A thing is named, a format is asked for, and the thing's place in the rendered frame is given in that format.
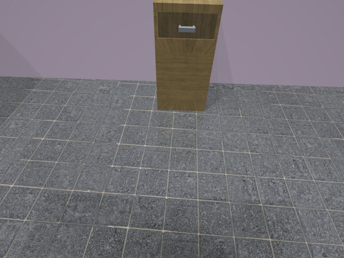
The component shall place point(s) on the drawer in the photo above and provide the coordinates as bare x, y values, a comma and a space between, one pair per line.
169, 21

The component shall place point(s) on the cabinet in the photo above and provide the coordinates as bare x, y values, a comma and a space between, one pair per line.
183, 66

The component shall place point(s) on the handle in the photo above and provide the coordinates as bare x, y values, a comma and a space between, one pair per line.
186, 29

